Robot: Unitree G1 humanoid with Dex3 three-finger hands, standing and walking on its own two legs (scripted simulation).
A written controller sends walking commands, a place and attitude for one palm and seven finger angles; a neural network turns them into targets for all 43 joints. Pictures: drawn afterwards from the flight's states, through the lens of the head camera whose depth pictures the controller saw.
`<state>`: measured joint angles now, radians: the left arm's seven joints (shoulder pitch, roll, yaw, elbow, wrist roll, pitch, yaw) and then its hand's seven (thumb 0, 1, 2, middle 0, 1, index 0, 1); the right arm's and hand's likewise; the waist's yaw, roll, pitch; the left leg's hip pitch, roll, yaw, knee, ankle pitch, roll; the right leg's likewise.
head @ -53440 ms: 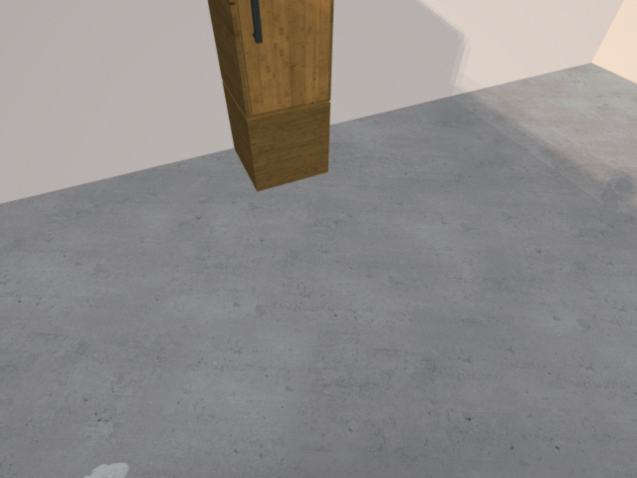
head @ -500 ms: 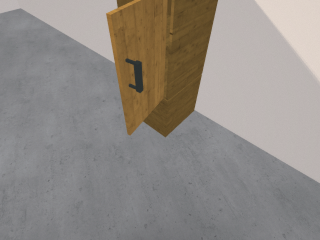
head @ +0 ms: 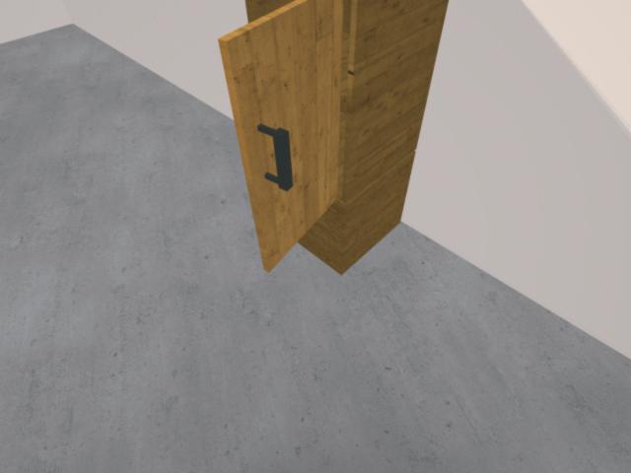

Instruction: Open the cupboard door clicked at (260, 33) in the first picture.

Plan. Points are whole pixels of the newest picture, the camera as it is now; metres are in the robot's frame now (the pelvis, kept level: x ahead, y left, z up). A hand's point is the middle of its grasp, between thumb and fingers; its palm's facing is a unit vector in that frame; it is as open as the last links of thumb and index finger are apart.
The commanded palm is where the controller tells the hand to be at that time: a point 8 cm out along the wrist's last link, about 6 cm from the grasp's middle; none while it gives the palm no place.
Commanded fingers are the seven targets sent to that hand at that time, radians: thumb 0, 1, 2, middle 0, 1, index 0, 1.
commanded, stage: let the arm hang, fingers relaxed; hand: left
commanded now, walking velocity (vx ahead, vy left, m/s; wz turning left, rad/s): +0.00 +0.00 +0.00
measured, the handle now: (275, 157) +0.67 +0.12 +0.01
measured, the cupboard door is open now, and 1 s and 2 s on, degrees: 100 100 100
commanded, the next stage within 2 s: look to check the result in 0.32 s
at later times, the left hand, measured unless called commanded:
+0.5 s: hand out of the picture +0.09 +0.22 -0.16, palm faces -0.03 -0.95 -0.30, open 7.4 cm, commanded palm none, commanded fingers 0.00 0.90 0.90 -0.20 -0.30 -0.20 -0.30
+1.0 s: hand out of the picture +0.09 +0.22 -0.16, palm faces -0.02 -0.95 -0.32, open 7.4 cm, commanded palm none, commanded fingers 0.00 0.90 0.90 -0.20 -0.30 -0.20 -0.30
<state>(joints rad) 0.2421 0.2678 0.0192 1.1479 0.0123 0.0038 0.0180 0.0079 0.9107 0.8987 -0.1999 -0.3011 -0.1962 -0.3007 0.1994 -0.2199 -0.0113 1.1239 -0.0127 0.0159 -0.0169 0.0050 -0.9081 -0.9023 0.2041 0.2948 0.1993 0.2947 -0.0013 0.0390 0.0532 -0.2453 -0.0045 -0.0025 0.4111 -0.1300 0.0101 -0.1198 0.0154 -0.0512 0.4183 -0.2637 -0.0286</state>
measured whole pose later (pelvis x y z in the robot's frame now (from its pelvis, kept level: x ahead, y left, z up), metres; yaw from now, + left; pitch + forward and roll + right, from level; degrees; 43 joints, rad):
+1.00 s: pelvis +0.04 -0.01 +0.00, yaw -1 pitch -2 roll +1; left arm 0.16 0.27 0.01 1.13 0.01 -0.01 0.02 0.01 0.91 0.90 -0.20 -0.30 -0.20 -0.30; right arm 0.13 -0.28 -0.01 1.13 -0.01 0.00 -0.02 0.00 -0.91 -0.90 0.20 0.29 0.20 0.29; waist 0.00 0.02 0.05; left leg -0.16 0.00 0.01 0.34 -0.15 -0.01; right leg -0.03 0.02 -0.03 0.32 -0.27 -0.04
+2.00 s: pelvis +0.04 -0.02 +0.01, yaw -2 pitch -2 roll +1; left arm 0.16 0.28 0.01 1.13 0.01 -0.01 0.02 0.01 0.91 0.90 -0.20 -0.30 -0.20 -0.30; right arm 0.14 -0.29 -0.01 1.13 -0.01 0.00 -0.02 0.00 -0.91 -0.90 0.20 0.29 0.20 0.29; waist -0.01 0.01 0.05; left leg -0.15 0.01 0.02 0.33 -0.16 -0.02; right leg -0.02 0.03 -0.02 0.30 -0.26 -0.05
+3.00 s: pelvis +0.04 -0.02 +0.01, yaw -2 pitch -1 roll +1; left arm 0.14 0.30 0.01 1.13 0.01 -0.01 0.01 0.01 0.91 0.90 -0.20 -0.30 -0.20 -0.30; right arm 0.13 -0.31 -0.01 1.13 -0.01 0.00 -0.02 0.00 -0.91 -0.90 0.20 0.29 0.20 0.29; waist -0.01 0.01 0.06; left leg -0.14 0.02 0.03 0.32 -0.15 -0.02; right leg -0.01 0.03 -0.02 0.29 -0.25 -0.04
